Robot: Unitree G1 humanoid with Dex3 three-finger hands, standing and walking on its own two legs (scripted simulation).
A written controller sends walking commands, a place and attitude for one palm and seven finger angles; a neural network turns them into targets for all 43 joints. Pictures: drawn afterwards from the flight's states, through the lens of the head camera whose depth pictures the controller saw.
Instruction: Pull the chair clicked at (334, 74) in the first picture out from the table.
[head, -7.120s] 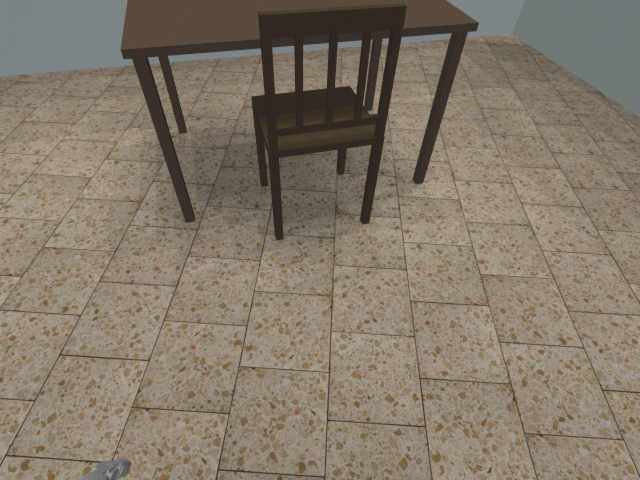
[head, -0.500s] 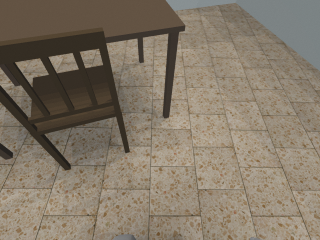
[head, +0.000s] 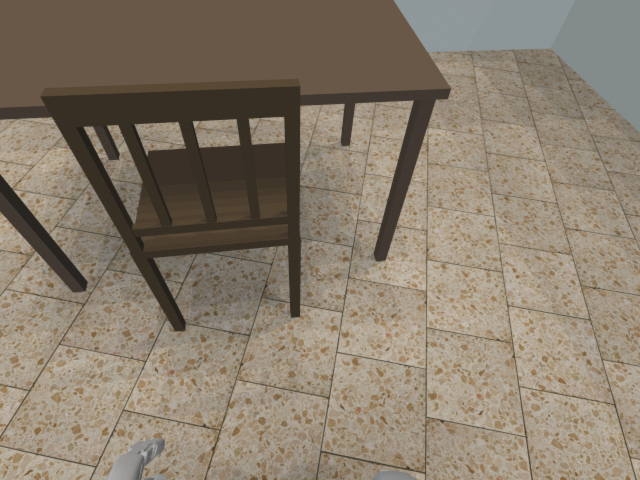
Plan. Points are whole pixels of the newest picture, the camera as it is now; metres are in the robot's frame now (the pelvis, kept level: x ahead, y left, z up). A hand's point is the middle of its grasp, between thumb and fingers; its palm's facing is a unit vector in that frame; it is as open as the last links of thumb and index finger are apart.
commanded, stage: turn to face it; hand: left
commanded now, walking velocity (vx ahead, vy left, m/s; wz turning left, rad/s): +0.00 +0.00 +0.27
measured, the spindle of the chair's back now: (200, 175) +0.69 +0.26 -0.10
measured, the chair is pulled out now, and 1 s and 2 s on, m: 0.00 0.00 0.00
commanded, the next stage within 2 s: take the last steps up to it in 0.18 s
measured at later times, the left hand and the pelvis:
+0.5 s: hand out of the picture -0.01 +0.13 -0.15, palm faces +0.24 -0.93 -0.26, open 7.3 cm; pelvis +0.00 -0.06 +0.01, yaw +10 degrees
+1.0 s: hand out of the picture +0.10 +0.19 -0.18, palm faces +0.21 -0.96 -0.16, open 7.4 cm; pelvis +0.11 +0.01 +0.00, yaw +9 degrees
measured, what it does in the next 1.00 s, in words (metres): walks ahead: right foot, then left foot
